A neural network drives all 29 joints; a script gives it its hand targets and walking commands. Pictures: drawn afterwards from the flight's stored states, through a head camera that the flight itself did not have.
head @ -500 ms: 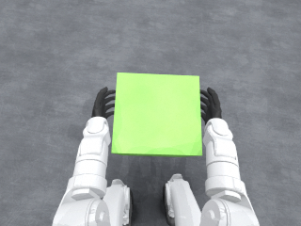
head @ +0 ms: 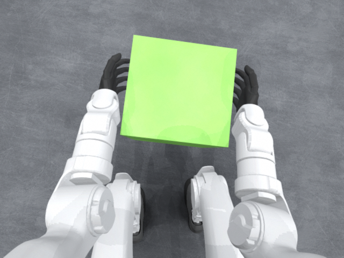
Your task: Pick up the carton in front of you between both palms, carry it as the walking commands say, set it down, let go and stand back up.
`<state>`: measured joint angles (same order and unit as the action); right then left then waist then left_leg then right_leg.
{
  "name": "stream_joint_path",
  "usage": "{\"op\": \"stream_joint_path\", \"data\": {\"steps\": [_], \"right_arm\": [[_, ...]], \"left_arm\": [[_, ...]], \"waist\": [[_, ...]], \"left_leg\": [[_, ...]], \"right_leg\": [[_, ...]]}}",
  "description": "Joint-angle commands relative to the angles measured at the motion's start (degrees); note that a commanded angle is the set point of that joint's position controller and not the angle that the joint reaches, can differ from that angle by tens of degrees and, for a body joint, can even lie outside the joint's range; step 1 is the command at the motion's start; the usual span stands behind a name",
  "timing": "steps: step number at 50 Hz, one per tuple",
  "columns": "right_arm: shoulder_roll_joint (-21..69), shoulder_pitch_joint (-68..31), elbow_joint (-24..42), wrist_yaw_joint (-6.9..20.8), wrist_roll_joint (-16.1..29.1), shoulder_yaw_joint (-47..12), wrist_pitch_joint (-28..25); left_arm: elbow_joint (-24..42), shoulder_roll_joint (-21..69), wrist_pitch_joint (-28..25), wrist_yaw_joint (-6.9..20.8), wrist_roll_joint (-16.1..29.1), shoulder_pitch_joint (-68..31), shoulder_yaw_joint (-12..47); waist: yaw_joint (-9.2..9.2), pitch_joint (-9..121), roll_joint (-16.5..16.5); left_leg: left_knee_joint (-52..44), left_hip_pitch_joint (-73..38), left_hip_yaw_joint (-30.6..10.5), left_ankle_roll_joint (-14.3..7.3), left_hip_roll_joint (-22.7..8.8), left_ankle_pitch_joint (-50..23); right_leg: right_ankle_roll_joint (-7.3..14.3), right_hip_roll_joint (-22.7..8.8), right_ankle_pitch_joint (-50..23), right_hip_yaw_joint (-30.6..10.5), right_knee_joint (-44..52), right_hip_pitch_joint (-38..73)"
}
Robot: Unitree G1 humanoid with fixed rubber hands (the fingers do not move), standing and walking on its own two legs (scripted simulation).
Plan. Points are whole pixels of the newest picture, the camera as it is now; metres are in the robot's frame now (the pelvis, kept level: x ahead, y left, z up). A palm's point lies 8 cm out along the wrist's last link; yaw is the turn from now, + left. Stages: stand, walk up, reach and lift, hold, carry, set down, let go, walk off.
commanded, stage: set down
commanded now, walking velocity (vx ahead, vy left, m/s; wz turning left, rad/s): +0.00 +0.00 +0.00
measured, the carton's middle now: (175, 104) +0.47 -0.04 -0.17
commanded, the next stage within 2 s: none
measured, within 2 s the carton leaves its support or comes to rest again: rests again in 1.34 s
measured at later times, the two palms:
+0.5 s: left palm (126, 94) +0.53 +0.09 -0.26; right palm (228, 108) +0.47 -0.20 -0.23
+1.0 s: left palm (130, 97) +0.53 +0.09 -0.30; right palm (226, 111) +0.47 -0.21 -0.27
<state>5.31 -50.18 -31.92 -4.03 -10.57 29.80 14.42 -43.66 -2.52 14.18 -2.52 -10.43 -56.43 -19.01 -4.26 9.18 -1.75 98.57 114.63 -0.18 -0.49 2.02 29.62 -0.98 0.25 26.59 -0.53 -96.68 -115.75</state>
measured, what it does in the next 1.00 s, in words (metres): lowers itself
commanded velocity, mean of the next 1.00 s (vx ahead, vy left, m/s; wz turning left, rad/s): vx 0.00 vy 0.00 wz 0.00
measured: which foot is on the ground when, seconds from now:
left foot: down 0.00-1.00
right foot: down 0.00-1.00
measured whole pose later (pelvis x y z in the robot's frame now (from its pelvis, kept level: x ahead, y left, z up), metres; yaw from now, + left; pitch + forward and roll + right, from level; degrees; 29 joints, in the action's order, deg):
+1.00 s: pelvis -0.01 +0.00 -0.13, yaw -1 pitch +42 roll -4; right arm -4.4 -68.6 -49.1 -5.0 -0.6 28.2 9.8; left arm -64.7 -15.0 10.1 -5.5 -2.6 -79.9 -4.2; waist -7.9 -9.4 0.3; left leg 124.6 134.2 -1.5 -0.6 4.0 32.3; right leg -4.6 3.5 30.5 -1.2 -121.5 -133.1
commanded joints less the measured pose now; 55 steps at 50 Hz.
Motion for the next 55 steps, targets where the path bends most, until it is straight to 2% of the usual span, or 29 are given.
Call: {"op": "stream_joint_path", "data": {"steps": [1,13,22,27,31,34,35,36,38,41,44,52,55], "right_arm": [[48.5,-35.0,-2.8,11.2,6.0,-32.1,-0.1],[42.8,-42.3,-3.6,11.6,6.9,-28.4,-1.1],[37.9,-48.3,-4.6,11.8,10.1,-28.1,-2.8],[41.7,-44.0,-10.9,12.5,12.5,-25.8,-2.9],[43.5,-43.7,-11.6,13.7,14.1,-25.9,-2.7],[42.9,-44.0,-11.4,14.2,14.5,-25.9,-2.7],[41.3,-45.6,-11.3,14.2,14.0,-25.7,-2.9],[41.4,-44.6,-11.5,14.2,13.8,-25.4,-2.8],[40.8,-45.2,-10.1,13.9,14.4,-25.7,-3.3],[39.2,-45.8,-11.3,13.3,13.9,-25.0,-3.9],[38.8,-46.1,-11.7,12.9,14.2,-24.4,-4.4],[36.6,-49.3,-15.2,12.5,13.4,-22.5,-5.2],[35.3,-49.7,-16.3,12.2,13.4,-21.8,-5.8]], "left_arm": [[1.3,51.5,-2.2,10.8,6.0,-34.3,26.1],[-3.5,46.1,-2.7,10.1,7.0,-41.0,24.7],[-6.2,42.0,-4.0,9.5,10.5,-47.4,27.9],[-5.4,39.3,-5.5,9.2,11.4,-50.6,29.4],[-4.0,40.4,-5.7,9.1,11.1,-49.2,30.0],[-4.3,41.0,-5.6,9.2,11.0,-48.1,29.8],[-5.3,41.3,-5.8,9.2,11.2,-48.1,29.4],[-5.4,40.4,-5.8,9.3,11.0,-48.0,29.7],[-4.6,40.9,-6.1,9.3,11.9,-48.8,30.4],[-6.6,39.6,-6.7,9.2,12.5,-50.3,30.3],[-7.7,39.0,-7.0,9.1,12.7,-50.8,29.8],[-13.7,33.4,-7.9,9.3,10.7,-50.5,24.9],[-14.3,32.1,-8.5,9.4,10.9,-51.2,24.6]], "waist": [[-1.89,56.6,-2.4],[-3.18,55.0,-3.9],[-4.82,53.4,-5.6],[-3.3,51.3,-7.9],[-1.53,52.0,-9.2],[-1.57,50.4,-9.0],[-1.77,49.4,-8.9],[-2.66,47.6,-8.1],[-3.3,48.7,-8.4],[-4.72,45.9,-7.8],[-4.45,45.2,-8.2],[-2.01,36.4,-5.4],[-2.04,34.5,-5.2]], "left_leg": [[-7.2,-25.4,1.1,0.8,8.6,-10.9],[1.3,-19.9,0.6,0.6,7.8,-10.7],[8.0,-19.4,0.2,0.5,6.5,-12.2],[10.6,-19.2,0.5,0.3,5.8,-14.2],[11.8,-21.8,0.6,0.1,5.5,-17.6],[12.7,-22.3,0.0,0.1,5.4,-19.4],[12.6,-19.5,0.0,-0.2,5.4,-16.8],[12.7,-20.9,-0.5,0.0,5.2,-18.0],[14.0,-22.0,-0.3,0.3,5.5,-20.2],[14.1,-18.9,-0.5,0.2,5.4,-16.7],[15.0,-17.6,0.1,0.4,5.7,-16.3],[15.5,-10.5,0.1,-0.9,5.1,-10.7],[15.9,-9.0,0.1,-1.1,5.0,-10.2]], "right_leg": [[-1.9,8.7,-14.4,2.9,4.8,33.0],[-2.2,7.6,-13.1,4.7,-4.3,22.3],[-2.4,6.3,-14.2,5.8,-11.1,18.1],[-2.5,6.4,-16.5,5.4,-14.4,16.0],[-2.7,6.6,-18.0,5.5,-16.0,13.3],[-2.9,6.6,-18.3,5.6,-16.7,10.5],[-2.7,6.3,-17.5,5.7,-17.1,10.9],[-3.0,6.5,-17.4,5.9,-16.7,8.6],[-2.9,6.6,-18.2,6.0,-17.2,8.7],[-2.9,6.4,-16.8,6.2,-17.3,9.1],[-2.8,6.6,-16.5,5.9,-17.7,10.6],[-2.7,6.5,-12.5,4.9,-18.0,8.8],[-2.5,6.6,-12.5,4.6,-18.4,8.9]]}}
